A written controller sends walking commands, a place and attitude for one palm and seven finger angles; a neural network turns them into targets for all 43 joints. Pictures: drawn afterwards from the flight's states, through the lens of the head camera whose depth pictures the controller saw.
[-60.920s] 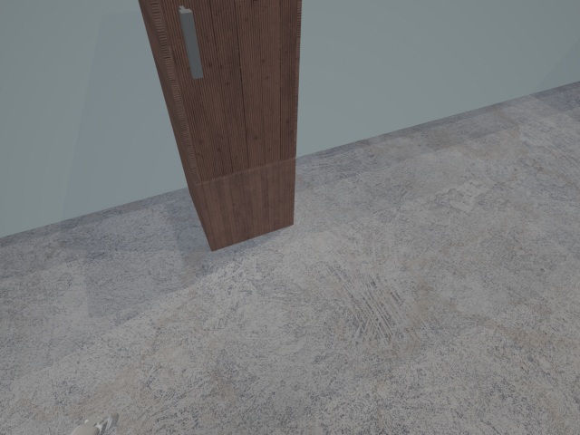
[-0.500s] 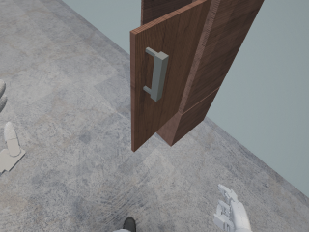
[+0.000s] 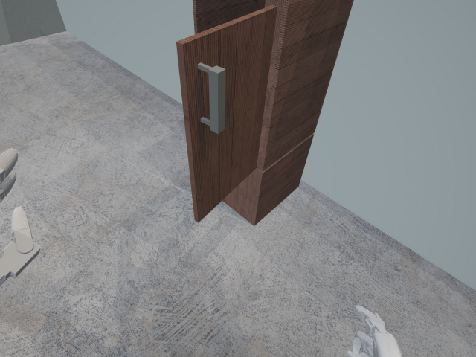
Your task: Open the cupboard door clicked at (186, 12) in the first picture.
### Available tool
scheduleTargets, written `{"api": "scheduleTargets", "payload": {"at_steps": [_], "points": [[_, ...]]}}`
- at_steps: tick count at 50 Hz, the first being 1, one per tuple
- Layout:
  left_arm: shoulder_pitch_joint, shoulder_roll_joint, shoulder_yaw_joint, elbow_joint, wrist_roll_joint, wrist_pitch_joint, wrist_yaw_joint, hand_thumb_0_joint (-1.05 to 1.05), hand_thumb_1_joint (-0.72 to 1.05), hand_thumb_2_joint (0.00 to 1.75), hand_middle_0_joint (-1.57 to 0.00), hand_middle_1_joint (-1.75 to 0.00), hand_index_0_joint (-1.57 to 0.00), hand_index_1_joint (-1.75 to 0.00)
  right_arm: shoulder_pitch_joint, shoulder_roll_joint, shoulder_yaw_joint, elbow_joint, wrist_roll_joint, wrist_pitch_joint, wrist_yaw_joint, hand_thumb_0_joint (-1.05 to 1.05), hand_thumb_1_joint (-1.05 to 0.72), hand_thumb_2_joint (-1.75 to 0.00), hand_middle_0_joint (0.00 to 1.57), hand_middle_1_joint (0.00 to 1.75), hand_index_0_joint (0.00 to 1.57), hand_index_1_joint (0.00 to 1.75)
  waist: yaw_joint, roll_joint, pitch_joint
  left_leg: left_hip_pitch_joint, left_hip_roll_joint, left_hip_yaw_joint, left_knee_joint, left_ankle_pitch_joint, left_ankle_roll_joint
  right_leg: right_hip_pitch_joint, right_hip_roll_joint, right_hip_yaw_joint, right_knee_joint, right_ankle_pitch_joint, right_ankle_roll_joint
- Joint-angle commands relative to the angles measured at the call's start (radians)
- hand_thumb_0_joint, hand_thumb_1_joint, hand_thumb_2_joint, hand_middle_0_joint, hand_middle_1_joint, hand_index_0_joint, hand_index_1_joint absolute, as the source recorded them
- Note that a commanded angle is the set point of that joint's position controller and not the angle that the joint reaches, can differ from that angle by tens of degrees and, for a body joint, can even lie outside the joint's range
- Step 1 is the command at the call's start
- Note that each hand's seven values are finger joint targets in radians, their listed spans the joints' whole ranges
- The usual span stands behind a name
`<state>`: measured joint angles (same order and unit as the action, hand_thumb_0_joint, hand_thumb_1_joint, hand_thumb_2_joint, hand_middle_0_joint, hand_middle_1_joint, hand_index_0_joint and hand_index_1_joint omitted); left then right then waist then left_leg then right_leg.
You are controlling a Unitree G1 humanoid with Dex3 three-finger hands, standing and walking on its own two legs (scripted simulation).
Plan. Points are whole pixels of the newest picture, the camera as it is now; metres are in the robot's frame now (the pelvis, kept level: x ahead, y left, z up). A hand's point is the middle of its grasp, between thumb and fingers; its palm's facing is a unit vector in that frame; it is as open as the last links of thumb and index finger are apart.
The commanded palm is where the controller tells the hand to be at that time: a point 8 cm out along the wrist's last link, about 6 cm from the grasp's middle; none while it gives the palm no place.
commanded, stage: stop stepping back and stand still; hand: left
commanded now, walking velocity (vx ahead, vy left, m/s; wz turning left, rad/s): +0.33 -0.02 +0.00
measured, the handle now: (210, 98) +0.63 +0.08 +0.13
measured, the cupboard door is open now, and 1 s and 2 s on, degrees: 97 97 97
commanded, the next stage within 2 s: let the arm hang, fingers relaxed in 0.52 s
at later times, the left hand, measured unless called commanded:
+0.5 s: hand out of the picture +0.14 +0.28 +0.19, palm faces +0.44 -0.76 -0.49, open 7.4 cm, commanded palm +0.08 +0.32 +0.18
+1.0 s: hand out of the picture +0.01 +0.20 -0.16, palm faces +0.15 -0.97 -0.17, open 6.8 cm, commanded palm none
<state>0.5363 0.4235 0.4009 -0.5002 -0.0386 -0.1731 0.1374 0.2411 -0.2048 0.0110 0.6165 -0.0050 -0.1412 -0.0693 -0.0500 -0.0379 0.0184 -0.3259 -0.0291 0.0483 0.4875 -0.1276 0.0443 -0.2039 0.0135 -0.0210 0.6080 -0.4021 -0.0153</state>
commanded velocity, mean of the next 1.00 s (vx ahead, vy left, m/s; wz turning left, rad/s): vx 0.11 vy -0.02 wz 0.00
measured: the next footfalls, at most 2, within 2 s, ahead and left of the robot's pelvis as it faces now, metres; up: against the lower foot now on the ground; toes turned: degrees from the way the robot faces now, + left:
left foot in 0.34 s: -0.01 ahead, +0.17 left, +0.00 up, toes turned +7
right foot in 0.58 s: +0.04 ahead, -0.07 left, +0.00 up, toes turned -4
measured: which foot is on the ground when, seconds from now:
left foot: down 0.00-0.04, up 0.06-0.32, down 0.34-0.60, up 0.62-0.82, down 0.84-1.00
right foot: down 0.00-0.34, up 0.36-0.56, down 0.58-1.00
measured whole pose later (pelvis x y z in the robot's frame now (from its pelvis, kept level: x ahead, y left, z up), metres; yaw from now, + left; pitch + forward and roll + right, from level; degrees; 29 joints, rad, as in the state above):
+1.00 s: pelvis -0.04 +0.02 +0.00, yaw +6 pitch -1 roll -1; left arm 0.25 0.18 0.03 0.86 0.01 0.02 0.01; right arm 0.28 -0.19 0.01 0.94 -0.04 0.04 0.00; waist 0.00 -0.02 0.08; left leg -0.28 0.06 0.05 0.57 -0.27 -0.02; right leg -0.26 -0.02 -0.18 0.53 -0.25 -0.04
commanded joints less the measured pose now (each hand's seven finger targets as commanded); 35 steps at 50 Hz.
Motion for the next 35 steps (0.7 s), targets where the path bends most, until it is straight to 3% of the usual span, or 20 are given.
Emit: {"api": "scheduleTargets", "payload": {"at_steps": [1,2,3,5,8,12,14,15,17,18,19,23,27,28,29,30,31,32,33,35], "points": [[0.102,0.219,0.197,-0.191,0.004,-0.082,0.028,0.0,0.9,0.9,-0.2,-0.3,-0.2,-0.3,-0.14,-0.121,-0.065,-0.163,-0.003,-0.012,-0.003,0.0,-0.9,-0.9,0.2,0.3,0.2,0.3,0.073,0.002,-0.038,-0.242,0.026,-0.06,0.076,-0.48,-0.046,0.088,-0.092,0.142,-0.298,-0.317,-0.092],[0.076,0.213,0.19,-0.187,0.0,-0.081,0.025,0.0,0.9,0.9,-0.2,-0.3,-0.2,-0.3,-0.129,-0.121,-0.079,-0.151,0.003,0.005,-0.003,0.0,-0.9,-0.9,0.2,0.3,0.2,0.3,0.067,-0.241,0.002,-0.223,-0.019,-0.03,0.508,-0.335,-0.062,-0.148,-0.333,0.526,-0.507,-0.534,-0.203],[-0.002,0.193,0.173,-0.198,-0.013,-0.087,0.025,0.0,0.9,0.9,-0.2,-0.3,-0.2,-0.3,-0.135,-0.138,-0.082,-0.129,-0.003,0.004,-0.007,0.0,-0.9,-0.9,0.2,0.3,0.2,0.3,0.053,-0.19,0.069,-0.3,0.006,-0.069,0.713,-0.276,-0.067,-0.231,-0.391,0.568,-0.54,-0.459,-0.226],[-0.071,0.19,0.175,-0.135,-0.013,-0.108,0.02,0.0,0.9,0.9,-0.2,-0.3,-0.2,-0.3,-0.106,-0.128,-0.065,-0.104,-0.008,-0.009,-0.006,0.0,-0.9,-0.9,0.2,0.3,0.2,0.3,0.022,-0.066,0.04,-0.328,0.076,-0.106,0.749,-0.201,-0.061,-0.188,-0.356,0.445,-0.489,-0.316,-0.2],[-0.142,0.135,0.099,0.009,0.009,-0.099,0.015,0.0,0.9,0.9,-0.2,-0.3,-0.2,-0.3,-0.099,-0.108,-0.05,-0.093,-0.003,-0.005,-0.014,0.0,-0.9,-0.9,0.2,0.3,0.2,0.3,0.019,-0.052,0.008,-0.161,0.099,-0.019,0.485,-0.162,-0.04,-0.232,-0.267,0.216,-0.45,-0.305,-0.127],[-0.202,0.114,0.035,-0.036,0.028,-0.084,0.039,0.0,0.9,0.9,-0.2,-0.3,-0.2,-0.3,-0.104,-0.117,-0.056,-0.099,-0.008,-0.041,-0.051,0.0,-0.9,-0.9,0.2,0.3,0.2,0.3,0.053,-0.132,-0.034,0.037,0.054,0.08,0.147,-0.234,-0.01,-0.139,-0.251,0.163,-0.395,-0.228,-0.12],[-0.153,0.135,0.059,-0.101,0.023,-0.082,0.051,0.0,0.9,0.9,-0.2,-0.3,-0.2,-0.3,-0.092,-0.124,-0.057,-0.107,-0.012,-0.057,-0.059,0.0,-0.9,-0.9,0.2,0.3,0.2,0.3,0.049,-0.085,-0.069,0.149,0.033,0.089,-0.026,-0.226,-0.004,-0.106,-0.202,0.12,-0.305,-0.182,-0.093],[-0.149,0.128,0.06,-0.167,0.017,-0.092,0.049,0.0,0.9,0.9,-0.2,-0.3,-0.2,-0.3,-0.079,-0.13,-0.057,-0.118,-0.014,-0.06,-0.056,0.0,-0.9,-0.9,0.2,0.3,0.2,0.3,0.037,0.015,-0.09,0.198,0.068,0.02,-0.117,-0.273,0.011,-0.109,-0.162,0.095,-0.173,-0.133,-0.067],[-0.174,0.163,0.1,-0.304,0.026,-0.116,0.053,0.0,0.9,0.9,-0.2,-0.3,-0.2,-0.3,-0.084,-0.144,-0.058,-0.148,-0.006,-0.052,-0.037,0.0,-0.9,-0.9,0.2,0.3,0.2,0.3,0.034,0.362,-0.049,0.274,0.371,-0.443,-0.29,-0.368,0.124,-0.377,-0.007,-0.068,0.248,-0.132,0.019],[-0.174,0.211,0.148,-0.329,0.031,-0.129,0.056,0.0,0.9,0.9,-0.2,-0.3,-0.2,-0.3,-0.095,-0.132,-0.062,-0.148,-0.009,-0.058,-0.033,0.0,-0.9,-0.9,0.2,0.3,0.2,0.3,0.028,0.276,-0.012,0.224,0.416,-0.478,-0.323,-0.269,0.172,-0.421,-0.027,-0.02,0.368,-0.11,0.018],[-0.149,0.275,0.203,-0.311,0.027,-0.137,0.05,0.0,0.9,0.9,-0.2,-0.3,-0.2,-0.3,-0.083,-0.12,-0.067,-0.104,-0.008,-0.062,-0.026,0.0,-0.9,-0.9,0.2,0.3,0.2,0.3,0.029,0.274,-0.025,0.193,0.412,-0.457,-0.326,-0.306,0.174,-0.426,-0.053,0.011,0.441,-0.084,0.017],[0.011,0.174,0.162,-0.258,0.021,-0.113,0.043,0.0,0.9,0.9,-0.2,-0.3,-0.2,-0.3,-0.089,-0.112,-0.059,-0.105,0.005,-0.067,0.002,0.0,-0.9,-0.9,0.2,0.3,0.2,0.3,0.049,0.338,-0.005,0.061,0.28,-0.12,-0.209,-0.036,0.098,-0.198,-0.056,-0.073,0.189,0.055,0.028],[0.003,0.156,0.152,-0.125,0.013,-0.093,0.036,0.0,0.9,0.9,-0.2,-0.3,-0.2,-0.3,-0.095,-0.126,-0.062,-0.116,0.005,-0.036,-0.007,0.0,-0.9,-0.9,0.2,0.3,0.2,0.3,0.054,0.197,-0.027,-0.122,0.238,-0.048,-0.08,-0.269,0.051,0.11,-0.003,-0.111,-0.051,0.057,0.023],[-0.019,0.163,0.152,-0.103,0.016,-0.089,0.036,0.0,0.9,0.9,-0.2,-0.3,-0.2,-0.3,-0.098,-0.121,-0.065,-0.117,0.006,-0.028,-0.008,0.0,-0.9,-0.9,0.2,0.3,0.2,0.3,0.055,0.088,-0.027,-0.168,0.178,-0.015,0.048,-0.337,0.025,0.146,-0.046,-0.004,-0.154,0.021,-0.005],[0.002,0.177,0.157,-0.059,0.016,-0.073,0.036,0.0,0.9,0.9,-0.2,-0.3,-0.2,-0.3,-0.099,-0.101,-0.063,-0.125,0.013,-0.022,-0.008,0.0,-0.9,-0.9,0.2,0.3,0.2,0.3,0.05,-0.135,-0.016,-0.242,0.074,0.032,0.279,-0.376,-0.011,0.115,-0.213,0.312,-0.295,-0.015,-0.087],[-0.041,0.197,0.157,-0.094,0.003,-0.066,0.035,0.0,0.9,0.9,-0.2,-0.3,-0.2,-0.3,-0.131,-0.108,-0.063,-0.139,0.014,-0.023,-0.006,0.0,-0.9,-0.9,0.2,0.3,0.2,0.3,0.06,-0.244,-0.02,-0.281,0.038,-0.01,0.488,-0.4,-0.028,0.08,-0.374,0.528,-0.382,0.066,-0.166],[-0.035,0.015,-0.198,0.578,0.112,0.106,-0.101,0.0,0.9,0.9,-0.2,-0.3,-0.2,-0.3,-0.12,-0.163,-0.067,-0.007,0.01,0.016,0.088,0.0,-0.9,-0.9,0.2,0.3,0.2,0.3,0.041,-0.148,-0.025,-0.401,0.148,-0.072,0.594,-0.511,-0.037,0.055,-0.508,0.293,-0.204,0.645,-0.199],[-0.08,-0.035,-0.233,0.61,0.096,0.151,-0.113,0.0,0.9,0.9,-0.2,-0.3,-0.2,-0.3,-0.045,-0.097,-0.073,0.022,0.019,0.06,0.082,0.0,-0.9,-0.9,0.2,0.3,0.2,0.3,0.02,-0.169,-0.122,-0.217,0.131,-0.086,0.587,-0.506,-0.049,-0.041,-0.4,0.289,-0.204,0.445,-0.192],[-0.107,-0.062,-0.236,0.608,0.093,0.161,-0.115,0.0,0.9,0.9,-0.2,-0.3,-0.2,-0.3,-0.001,-0.1,-0.07,0.041,0.01,0.086,0.086,0.0,-0.9,-0.9,0.2,0.3,0.2,0.3,0.018,-0.193,-0.099,-0.191,0.106,-0.033,0.608,-0.46,-0.054,-0.083,-0.341,0.197,-0.206,0.324,-0.178],[-0.177,-0.083,-0.268,0.667,0.075,0.169,-0.109,0.0,0.9,0.9,-0.2,-0.3,-0.2,-0.3,0.014,-0.08,-0.049,0.022,0.003,0.126,0.096,0.0,-0.9,-0.9,0.2,0.3,0.2,0.3,0.017,-0.228,-0.107,-0.162,0.091,0.025,0.493,-0.393,-0.051,-0.037,-0.283,0.051,-0.167,0.422,-0.166]]}}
